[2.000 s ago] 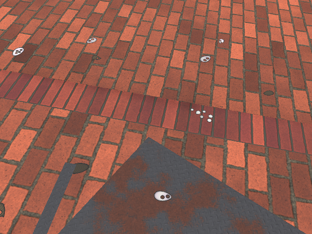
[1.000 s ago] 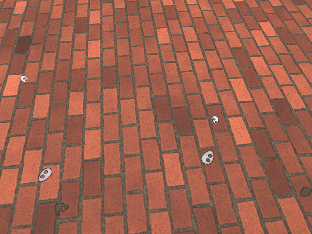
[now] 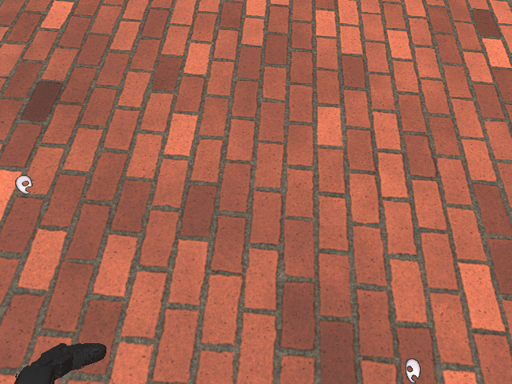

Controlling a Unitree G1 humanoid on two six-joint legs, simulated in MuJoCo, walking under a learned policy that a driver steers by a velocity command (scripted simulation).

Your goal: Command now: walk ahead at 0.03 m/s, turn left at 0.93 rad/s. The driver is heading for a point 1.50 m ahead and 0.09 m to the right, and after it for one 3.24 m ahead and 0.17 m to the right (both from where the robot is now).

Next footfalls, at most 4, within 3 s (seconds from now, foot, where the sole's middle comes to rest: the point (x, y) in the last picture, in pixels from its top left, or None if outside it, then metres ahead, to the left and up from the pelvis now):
0.20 right None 0.17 -0.15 -0.77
0.56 left None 0.08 0.06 -0.77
1.00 right None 0.42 -0.27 -0.77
1.48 left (340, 238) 0.84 -0.29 -0.77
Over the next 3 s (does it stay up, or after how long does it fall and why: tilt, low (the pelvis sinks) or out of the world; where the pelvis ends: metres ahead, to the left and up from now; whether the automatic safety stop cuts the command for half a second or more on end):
stays up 1.91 0.15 0.00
